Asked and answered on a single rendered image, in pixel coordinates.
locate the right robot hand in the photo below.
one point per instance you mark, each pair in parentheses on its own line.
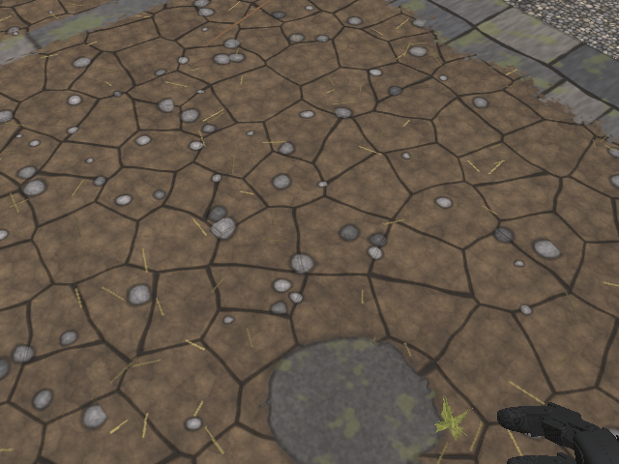
(565,428)

